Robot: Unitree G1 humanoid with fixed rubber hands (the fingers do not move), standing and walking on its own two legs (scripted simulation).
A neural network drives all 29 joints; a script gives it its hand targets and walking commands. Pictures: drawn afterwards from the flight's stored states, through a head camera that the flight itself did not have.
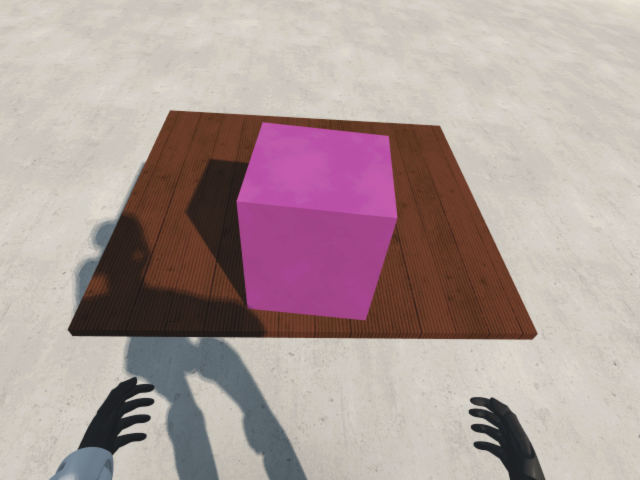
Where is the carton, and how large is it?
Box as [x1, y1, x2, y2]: [236, 122, 396, 319]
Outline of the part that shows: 263,122 236,201 247,307 365,319 396,220 396,209 388,136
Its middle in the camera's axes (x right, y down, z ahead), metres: -0.01 -0.03 +0.66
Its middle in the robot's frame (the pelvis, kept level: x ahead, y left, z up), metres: +0.52 +0.01 +0.01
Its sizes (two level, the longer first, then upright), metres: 0.210 0.200 0.250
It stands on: a table, 0.66 m high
